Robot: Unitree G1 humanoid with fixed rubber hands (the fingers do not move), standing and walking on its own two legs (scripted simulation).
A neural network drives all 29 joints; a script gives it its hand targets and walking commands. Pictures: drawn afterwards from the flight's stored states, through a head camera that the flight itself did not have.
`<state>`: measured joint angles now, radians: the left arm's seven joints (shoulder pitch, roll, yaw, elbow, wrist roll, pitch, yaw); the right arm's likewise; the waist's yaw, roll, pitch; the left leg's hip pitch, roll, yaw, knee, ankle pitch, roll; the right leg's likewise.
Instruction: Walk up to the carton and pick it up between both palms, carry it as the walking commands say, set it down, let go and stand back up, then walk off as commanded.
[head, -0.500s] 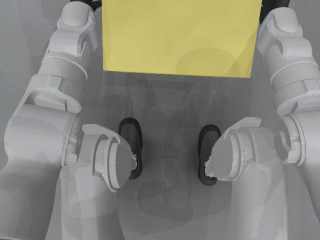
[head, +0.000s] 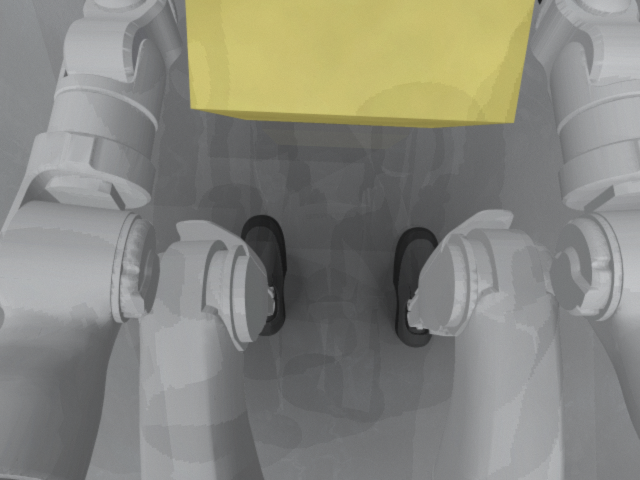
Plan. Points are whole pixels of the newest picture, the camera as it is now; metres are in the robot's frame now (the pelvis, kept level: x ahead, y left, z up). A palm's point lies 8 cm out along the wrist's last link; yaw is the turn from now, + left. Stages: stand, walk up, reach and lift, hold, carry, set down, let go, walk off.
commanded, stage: reach and lift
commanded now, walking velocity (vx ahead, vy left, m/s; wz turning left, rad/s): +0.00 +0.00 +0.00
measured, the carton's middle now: out of the picture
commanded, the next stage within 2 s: none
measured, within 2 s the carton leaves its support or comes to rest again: neither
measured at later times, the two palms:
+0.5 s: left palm out of the picture +0.56 +0.16 -0.06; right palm out of the picture +0.54 -0.19 -0.06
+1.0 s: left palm out of the picture +0.54 +0.15 +0.01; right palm out of the picture +0.52 -0.20 +0.01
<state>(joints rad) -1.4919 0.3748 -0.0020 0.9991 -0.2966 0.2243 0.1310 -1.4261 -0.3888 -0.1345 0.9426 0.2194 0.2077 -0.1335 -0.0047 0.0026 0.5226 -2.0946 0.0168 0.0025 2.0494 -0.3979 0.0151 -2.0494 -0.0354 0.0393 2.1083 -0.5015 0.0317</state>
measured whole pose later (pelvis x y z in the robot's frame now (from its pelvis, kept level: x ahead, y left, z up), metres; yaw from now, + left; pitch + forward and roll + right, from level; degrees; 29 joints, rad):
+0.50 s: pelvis -0.01 +0.00 +0.04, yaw -1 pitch +23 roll +0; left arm -1.41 0.36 0.12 0.82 -0.25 0.33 0.10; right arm -1.32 -0.28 -0.28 0.68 0.08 0.34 -0.14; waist 0.00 0.00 0.52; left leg -1.94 0.01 0.00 1.94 -0.40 0.01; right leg -1.91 -0.02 0.04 1.99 -0.48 0.03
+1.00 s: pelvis -0.01 +0.00 +0.09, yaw -2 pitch +20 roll +0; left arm -1.31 0.31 0.19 0.69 -0.18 0.39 0.08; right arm -1.25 -0.23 -0.32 0.56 0.04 0.41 -0.13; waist 0.00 0.00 0.52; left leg -1.75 0.01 0.00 1.78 -0.39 0.00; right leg -1.73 0.00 0.04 1.83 -0.46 0.03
